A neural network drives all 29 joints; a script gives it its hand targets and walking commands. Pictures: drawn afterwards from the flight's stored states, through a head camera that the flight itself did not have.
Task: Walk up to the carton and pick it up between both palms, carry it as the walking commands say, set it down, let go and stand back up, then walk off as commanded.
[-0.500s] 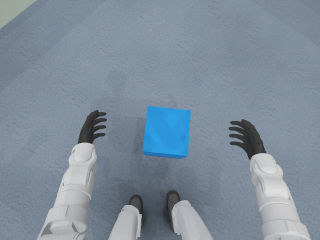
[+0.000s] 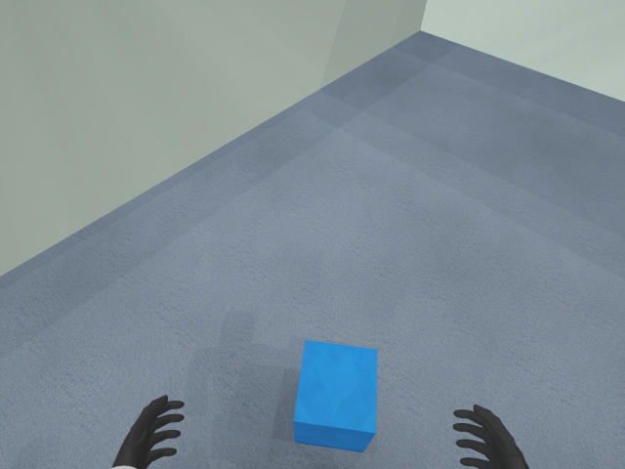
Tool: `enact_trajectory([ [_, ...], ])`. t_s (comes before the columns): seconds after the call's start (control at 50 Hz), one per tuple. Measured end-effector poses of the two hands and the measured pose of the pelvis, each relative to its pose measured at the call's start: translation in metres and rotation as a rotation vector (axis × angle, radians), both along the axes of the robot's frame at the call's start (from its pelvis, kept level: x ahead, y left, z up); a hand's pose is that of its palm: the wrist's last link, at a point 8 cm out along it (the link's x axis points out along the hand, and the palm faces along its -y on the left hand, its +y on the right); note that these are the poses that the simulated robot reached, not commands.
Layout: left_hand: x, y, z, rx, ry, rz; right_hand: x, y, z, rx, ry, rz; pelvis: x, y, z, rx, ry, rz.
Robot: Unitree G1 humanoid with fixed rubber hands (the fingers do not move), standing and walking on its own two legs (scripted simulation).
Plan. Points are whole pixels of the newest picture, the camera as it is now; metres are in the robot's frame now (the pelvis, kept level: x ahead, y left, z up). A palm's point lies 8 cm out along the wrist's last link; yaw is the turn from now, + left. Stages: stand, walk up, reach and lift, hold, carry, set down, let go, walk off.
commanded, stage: let go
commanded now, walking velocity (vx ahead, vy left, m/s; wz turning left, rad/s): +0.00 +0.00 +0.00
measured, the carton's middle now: (334, 397) +0.42 -0.07 -0.65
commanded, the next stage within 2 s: stand in 0.42 s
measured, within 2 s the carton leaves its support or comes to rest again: neither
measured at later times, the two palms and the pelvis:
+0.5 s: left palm out of the picture +0.16 +0.24 -0.08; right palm out of the picture +0.16 -0.26 -0.07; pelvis +0.01 -0.01 -0.01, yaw -1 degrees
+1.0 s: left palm out of the picture +0.13 +0.28 -0.09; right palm out of the picture +0.15 -0.30 -0.09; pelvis +0.02 -0.02 +0.00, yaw +1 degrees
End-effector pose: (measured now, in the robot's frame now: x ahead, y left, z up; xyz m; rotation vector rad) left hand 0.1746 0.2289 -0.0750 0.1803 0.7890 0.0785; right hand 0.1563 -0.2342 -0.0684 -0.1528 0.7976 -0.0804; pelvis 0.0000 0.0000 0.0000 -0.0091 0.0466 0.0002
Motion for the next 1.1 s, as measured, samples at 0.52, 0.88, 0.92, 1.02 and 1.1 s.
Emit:
enact_trajectory([
  [0.52,-0.02,0.014,-0.005,0.101,0.047,0.011,0.005,-0.032,-0.005,-0.134,0.027,-0.031,0.007,-0.007,-0.005,0.004,-0.081,-0.01],
  [0.88,-0.04,0.05,-0.009,0.21,0.166,0.083,-0.003,-0.063,-0.026,-0.192,0.125,-0.005,0.017,-0.016,-0.003,0.005,-0.047,0.007],
  [0.92,-0.041,0.049,-0.01,0.206,0.173,0.085,-0.004,-0.064,-0.026,-0.195,0.132,-0.004,0.017,-0.017,-0.002,0.005,-0.049,0.008],
  [1.02,-0.044,0.047,-0.013,0.201,0.19,0.089,-0.008,-0.069,-0.027,-0.204,0.149,-0.006,0.017,-0.018,-0.001,0.006,-0.055,0.009],
  [1.1,-0.048,0.049,-0.014,0.201,0.203,0.093,-0.013,-0.072,-0.027,-0.211,0.163,-0.01,0.016,-0.019,-0.001,0.006,-0.061,0.009],
])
